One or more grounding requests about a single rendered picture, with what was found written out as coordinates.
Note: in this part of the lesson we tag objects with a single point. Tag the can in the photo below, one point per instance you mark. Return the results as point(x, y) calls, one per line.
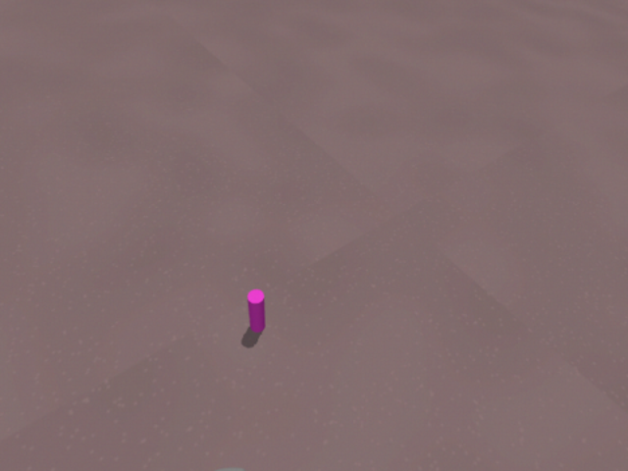
point(256, 310)

